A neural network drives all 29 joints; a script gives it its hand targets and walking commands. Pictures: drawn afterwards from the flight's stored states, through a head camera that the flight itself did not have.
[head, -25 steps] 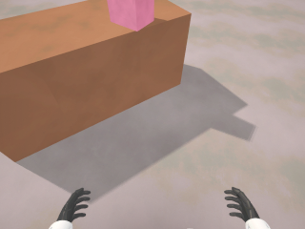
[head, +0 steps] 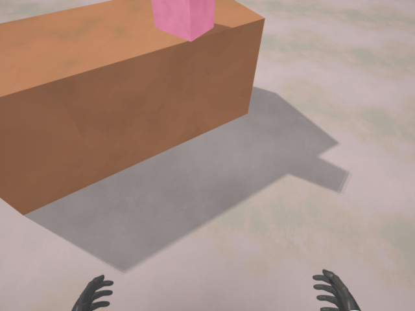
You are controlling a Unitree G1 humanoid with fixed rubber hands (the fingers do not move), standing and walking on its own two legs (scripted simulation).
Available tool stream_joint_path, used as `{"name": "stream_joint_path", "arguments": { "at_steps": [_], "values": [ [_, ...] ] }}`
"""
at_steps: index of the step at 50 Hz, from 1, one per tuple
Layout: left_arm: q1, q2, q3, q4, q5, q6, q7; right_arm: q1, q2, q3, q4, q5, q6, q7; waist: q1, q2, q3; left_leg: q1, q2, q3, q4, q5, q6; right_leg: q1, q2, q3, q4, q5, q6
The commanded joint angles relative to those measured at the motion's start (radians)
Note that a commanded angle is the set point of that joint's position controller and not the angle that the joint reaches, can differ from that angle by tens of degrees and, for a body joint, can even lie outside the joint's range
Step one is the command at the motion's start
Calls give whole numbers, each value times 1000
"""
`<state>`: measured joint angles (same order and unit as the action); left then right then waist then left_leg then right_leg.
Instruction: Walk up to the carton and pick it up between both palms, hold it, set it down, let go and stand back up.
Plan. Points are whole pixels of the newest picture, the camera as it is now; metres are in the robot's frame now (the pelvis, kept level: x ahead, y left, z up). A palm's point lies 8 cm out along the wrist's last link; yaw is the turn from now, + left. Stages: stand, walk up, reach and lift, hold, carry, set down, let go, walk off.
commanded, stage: stand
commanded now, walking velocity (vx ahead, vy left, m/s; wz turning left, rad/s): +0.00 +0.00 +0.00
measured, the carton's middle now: out of the picture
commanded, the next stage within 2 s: walk up in 0.58 s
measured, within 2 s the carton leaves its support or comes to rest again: neither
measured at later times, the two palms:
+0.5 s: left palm out of the picture +0.11 +0.27 -0.10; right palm out of the picture +0.12 -0.26 -0.09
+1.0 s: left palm out of the picture +0.04 +0.35 -0.09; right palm (358, 278) +0.18 -0.27 -0.05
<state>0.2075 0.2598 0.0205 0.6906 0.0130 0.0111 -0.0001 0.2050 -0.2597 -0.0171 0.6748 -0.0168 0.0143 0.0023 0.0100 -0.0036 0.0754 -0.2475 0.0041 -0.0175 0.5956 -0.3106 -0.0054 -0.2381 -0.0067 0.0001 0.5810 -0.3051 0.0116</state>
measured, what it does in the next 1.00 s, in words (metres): lifts its left foot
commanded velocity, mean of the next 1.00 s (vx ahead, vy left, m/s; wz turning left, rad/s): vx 0.00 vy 0.00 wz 0.00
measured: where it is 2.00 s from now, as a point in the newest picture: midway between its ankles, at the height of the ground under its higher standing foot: (206, 241)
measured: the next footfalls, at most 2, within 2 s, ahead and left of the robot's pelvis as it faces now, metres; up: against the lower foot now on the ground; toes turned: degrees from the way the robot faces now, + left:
left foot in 1.08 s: +0.16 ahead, +0.19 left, +0.00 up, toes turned +11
right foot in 1.58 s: +0.51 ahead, -0.09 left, +0.00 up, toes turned +23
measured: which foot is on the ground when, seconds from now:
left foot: down 0.00-0.82, up 0.84-1.00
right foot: down 0.00-1.00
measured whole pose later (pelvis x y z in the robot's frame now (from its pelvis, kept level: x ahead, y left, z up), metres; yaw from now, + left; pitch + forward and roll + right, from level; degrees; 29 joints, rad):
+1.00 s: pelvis +0.03 +0.03 +0.01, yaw +8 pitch -2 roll -2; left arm 0.35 0.41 0.12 0.68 0.08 -0.05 -0.02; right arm 0.33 -0.40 -0.09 0.64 -0.02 -0.01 0.05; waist 0.06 -0.03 0.08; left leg -0.47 0.06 0.00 0.82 -0.39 0.02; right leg -0.09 -0.07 -0.12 0.45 -0.34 -0.03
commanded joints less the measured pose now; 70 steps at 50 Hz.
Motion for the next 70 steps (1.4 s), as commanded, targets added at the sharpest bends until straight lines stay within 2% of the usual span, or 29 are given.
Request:
{"name": "stream_joint_path", "arguments": {
  "at_steps": [1,5,19,21,24,25,34,37,38,39,40,41,42,43,44,45,46,50,52,53,54,55,56,57,60,61,63,65,70],
  "values": [
    [-46,162,43,-83,6,-29,4,-34,-150,-52,-80,6,-28,-5,-6,2,-99,34,61,-74,-110,126,40,26,-65,82,-106,134,-45],
    [-31,144,36,-73,-4,-30,-2,-50,-140,-44,-78,0,-28,-1,5,35,-86,23,60,-83,-119,132,40,21,-58,78,-121,106,-44],
    [-29,181,38,-5,-3,-30,6,-20,-151,-40,-18,5,-33,-7,-7,-24,-69,41,60,-85,-146,158,41,34,-81,97,-146,139,-50],
    [-32,181,44,-2,-2,-31,7,-49,-162,-42,-14,1,-33,-8,9,26,-81,54,67,-80,-147,181,45,54,-74,88,-147,150,-45],
    [-46,176,37,11,-6,-32,4,-49,-154,-38,1,5,-33,-6,-5,-8,-97,56,70,-85,-154,171,41,61,-72,88,-159,152,-44],
    [-21,138,26,23,-12,-26,-1,-45,-162,-41,4,2,-33,-8,3,39,-84,44,74,-89,-161,183,43,82,-81,85,-161,176,-45],
    [-32,177,31,61,-4,-27,9,-57,-173,-36,45,7,-26,-15,-3,-11,-59,58,71,-95,-191,175,40,60,-82,83,-187,165,-39],
    [-29,174,27,69,-6,-32,7,-49,-203,-43,65,17,-32,-15,-7,39,-72,70,75,-95,-206,144,34,76,-80,78,-186,198,-39],
    [-43,170,22,72,-2,-30,6,-38,-195,-39,79,14,-29,-16,-11,41,-57,59,71,-100,-205,151,36,72,-81,86,-190,170,-41],
    [21,332,117,-37,33,-51,-6,85,-306,-87,13,-16,-48,0,9,-33,-122,-83,68,-262,-173,-304,108,152,-64,41,-82,-299,-70],
    [51,332,132,-25,41,-57,-17,33,-329,-88,-1,-20,-49,12,49,-25,-21,-255,83,-301,-171,-418,112,171,-62,73,-78,-408,-98],
    [161,327,131,-20,45,-67,-23,-53,-325,-89,-64,-23,-55,17,108,-13,-19,-425,46,-249,-104,-380,66,297,-99,158,-194,-503,-148],
    [237,349,142,8,45,-73,-19,-169,-271,-87,-126,-3,-57,21,175,-158,27,-638,-52,-49,113,-198,0,449,-230,289,-394,-560,-209],
    [201,370,153,-13,53,-83,-10,-145,-248,-83,-148,-7,-61,14,147,-245,71,-682,26,-42,285,-193,20,420,-406,430,-423,-460,-277],
    [182,354,151,-40,64,-93,-10,-104,-275,-93,-155,-14,-62,11,125,-150,81,-659,87,-77,367,-194,29,374,-468,477,-437,-448,-326],
    [149,352,152,-71,66,-96,-10,-45,-291,-106,-147,-18,-62,16,89,-38,80,-594,119,-83,361,-157,22,310,-449,409,-420,-389,-322],
    [93,344,150,-99,73,-97,-6,15,-275,-118,-144,-11,-58,25,48,-34,60,-514,137,-83,338,-152,22,234,-432,328,-410,-376,-294],
    [-79,324,136,-187,67,-83,-30,277,-263,-122,-102,-1,-38,52,-77,-164,-21,28,19,108,111,73,26,-116,-227,-67,-249,-411,-170],
    [-41,298,133,-191,75,-59,-36,386,-277,-133,-80,-9,-29,36,-103,-66,-65,240,-44,148,65,59,24,-239,-164,-160,11,-490,-134],
    [34,275,127,-193,76,-52,-43,428,-300,-146,-75,-11,-30,17,-115,51,-111,379,-88,137,62,-13,56,-328,-124,-197,224,-466,-113],
    [35,231,107,-221,60,-50,-54,504,-377,-158,-93,-28,-33,-6,-170,244,-87,425,59,-223,-64,-230,123,-496,-67,-149,552,-461,-73],
    [60,240,99,-253,34,-42,-56,447,-422,-143,-146,-43,-43,-26,-115,225,-38,339,301,-803,-291,-424,232,-632,-34,-25,697,-386,-46],
    [25,302,123,-310,38,-30,-53,394,-430,-148,-179,-39,-48,-46,-84,117,-19,257,396,-984,-416,-543,326,-637,-57,55,787,-392,-56],
    [33,334,127,-317,41,-20,-47,343,-469,-155,-202,-30,-65,-61,-61,114,-3,179,411,-936,-408,-590,323,-632,-105,89,799,-368,-51],
    [101,336,128,-254,36,-24,-58,281,-444,-124,-199,-26,-95,-70,-15,61,9,43,230,-521,-257,-160,221,-472,-149,112,686,-156,-39],
    [117,339,130,-255,36,-19,-65,238,-448,-119,-201,-21,-94,-72,8,94,3,-14,202,-470,-271,-185,210,-442,-142,99,646,-83,-20],
    [137,342,140,-279,37,10,-83,202,-461,-121,-226,-21,-94,-71,19,175,19,-129,167,-446,-310,-402,207,-392,-123,74,639,-33,-1],
    [100,330,138,-321,41,22,-96,228,-440,-115,-235,-33,-101,-72,6,169,56,-128,153,-430,-337,-412,211,-453,-120,52,607,48,8],
    [-2,298,137,-360,24,8,-102,315,-439,-129,-213,-36,-93,-70,-59,152,75,-10,114,-345,-286,-209,200,-499,-127,41,415,152,15]
  ]
}}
